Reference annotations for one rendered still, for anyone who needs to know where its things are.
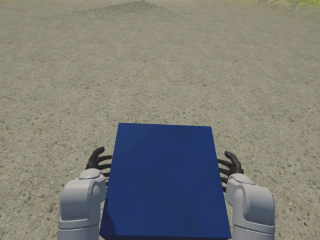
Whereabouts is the robot left forearm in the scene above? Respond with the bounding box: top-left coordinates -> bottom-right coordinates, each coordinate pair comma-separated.
57,168 -> 107,240

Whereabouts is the carton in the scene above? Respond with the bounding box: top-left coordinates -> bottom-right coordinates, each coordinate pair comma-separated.
99,122 -> 232,240

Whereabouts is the robot right forearm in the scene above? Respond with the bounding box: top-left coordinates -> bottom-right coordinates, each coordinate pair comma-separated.
225,173 -> 275,240

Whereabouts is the robot left hand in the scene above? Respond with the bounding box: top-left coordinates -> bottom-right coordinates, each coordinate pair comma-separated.
85,147 -> 113,186

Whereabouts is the robot right hand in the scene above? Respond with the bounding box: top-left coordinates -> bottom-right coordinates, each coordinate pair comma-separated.
217,151 -> 244,193

